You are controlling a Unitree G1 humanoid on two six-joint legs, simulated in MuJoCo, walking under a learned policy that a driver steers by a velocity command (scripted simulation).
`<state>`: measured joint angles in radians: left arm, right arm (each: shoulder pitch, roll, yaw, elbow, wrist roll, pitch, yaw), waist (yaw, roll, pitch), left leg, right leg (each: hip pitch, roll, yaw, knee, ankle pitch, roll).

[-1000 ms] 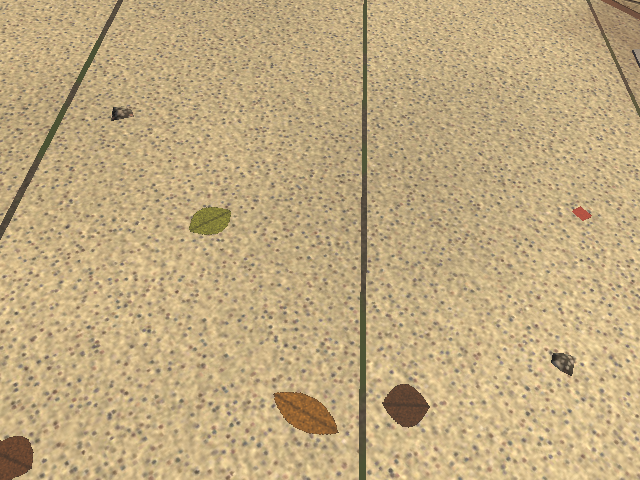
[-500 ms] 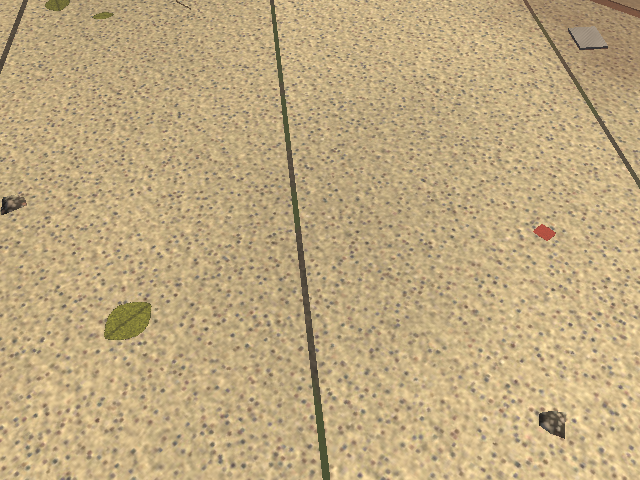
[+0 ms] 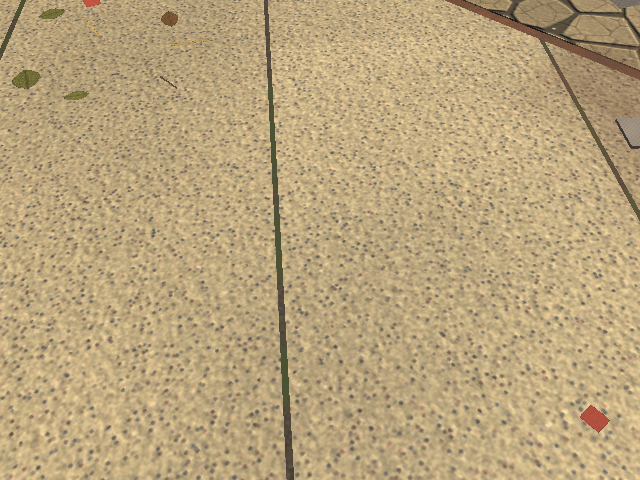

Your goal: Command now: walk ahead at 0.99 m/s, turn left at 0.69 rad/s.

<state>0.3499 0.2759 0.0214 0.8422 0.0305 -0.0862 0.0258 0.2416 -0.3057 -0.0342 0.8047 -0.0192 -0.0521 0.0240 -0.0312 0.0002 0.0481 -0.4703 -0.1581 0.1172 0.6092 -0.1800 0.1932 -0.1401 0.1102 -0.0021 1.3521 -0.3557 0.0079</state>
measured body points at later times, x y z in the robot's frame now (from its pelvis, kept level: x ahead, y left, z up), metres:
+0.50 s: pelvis +0.47 -0.04 +0.03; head +0.52 -0.03 +0.47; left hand +0.44 +0.25 -0.08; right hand +0.72 -0.27 -0.08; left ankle +0.38 +0.02 -0.60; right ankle +0.53 -0.17 -0.71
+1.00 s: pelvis +0.65 +0.01 +0.02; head +0.67 +0.02 +0.47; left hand +0.61 +0.27 -0.11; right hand +0.86 -0.14 -0.11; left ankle +0.69 +0.12 -0.71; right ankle +0.73 -0.09 -0.70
